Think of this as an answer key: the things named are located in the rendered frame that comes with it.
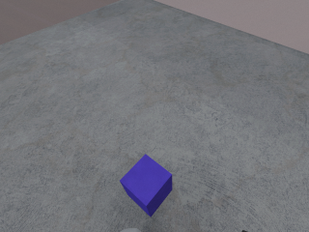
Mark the carton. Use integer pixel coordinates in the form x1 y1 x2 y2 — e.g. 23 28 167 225
120 154 173 217

